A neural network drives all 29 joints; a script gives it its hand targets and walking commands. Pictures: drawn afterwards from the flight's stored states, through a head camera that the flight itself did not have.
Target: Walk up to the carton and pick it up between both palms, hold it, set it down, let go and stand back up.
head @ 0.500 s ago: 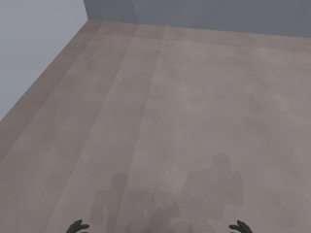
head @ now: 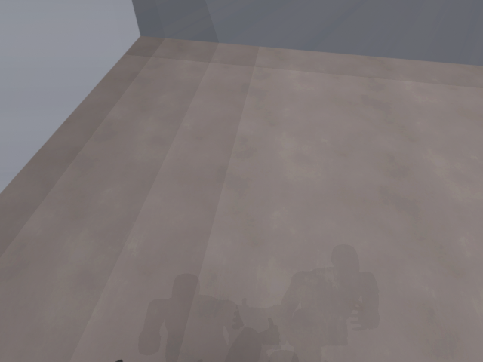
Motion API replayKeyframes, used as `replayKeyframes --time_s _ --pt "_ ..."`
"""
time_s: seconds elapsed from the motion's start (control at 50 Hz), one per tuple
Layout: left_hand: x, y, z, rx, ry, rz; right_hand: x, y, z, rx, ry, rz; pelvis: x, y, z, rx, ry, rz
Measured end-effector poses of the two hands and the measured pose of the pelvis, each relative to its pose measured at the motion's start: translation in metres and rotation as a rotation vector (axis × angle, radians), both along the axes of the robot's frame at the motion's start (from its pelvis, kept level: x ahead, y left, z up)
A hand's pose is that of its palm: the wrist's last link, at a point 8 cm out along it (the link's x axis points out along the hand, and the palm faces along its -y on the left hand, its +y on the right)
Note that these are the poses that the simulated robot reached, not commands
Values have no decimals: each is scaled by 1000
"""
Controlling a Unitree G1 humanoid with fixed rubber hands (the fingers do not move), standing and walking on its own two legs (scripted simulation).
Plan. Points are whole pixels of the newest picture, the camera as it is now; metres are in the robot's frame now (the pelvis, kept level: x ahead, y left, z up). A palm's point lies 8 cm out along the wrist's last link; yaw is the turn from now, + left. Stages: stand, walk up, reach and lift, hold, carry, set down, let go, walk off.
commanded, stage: stand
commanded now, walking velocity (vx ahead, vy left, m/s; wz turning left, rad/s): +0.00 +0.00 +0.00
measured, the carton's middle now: out of the picture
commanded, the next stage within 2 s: none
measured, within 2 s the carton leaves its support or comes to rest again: neither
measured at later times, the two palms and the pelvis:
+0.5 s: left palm out of the picture +0.04 +0.24 -0.12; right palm out of the picture +0.05 -0.24 -0.12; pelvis +0.00 +0.00 +0.00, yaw +0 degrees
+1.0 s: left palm out of the picture +0.03 +0.24 -0.13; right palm out of the picture +0.04 -0.24 -0.13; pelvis +0.01 +0.00 +0.01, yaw +1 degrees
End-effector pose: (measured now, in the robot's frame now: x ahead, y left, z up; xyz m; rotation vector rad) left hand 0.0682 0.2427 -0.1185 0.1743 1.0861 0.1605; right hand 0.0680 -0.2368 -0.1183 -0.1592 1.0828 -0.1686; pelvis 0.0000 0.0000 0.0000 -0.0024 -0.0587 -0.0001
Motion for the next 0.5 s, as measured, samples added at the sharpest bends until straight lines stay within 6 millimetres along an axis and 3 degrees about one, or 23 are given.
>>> replayKeyframes --time_s 0.5 --pt "-26 0 -6 1 82 25 -21 -1 -4 -2 82 -6 0 -2 3 -1 7 8"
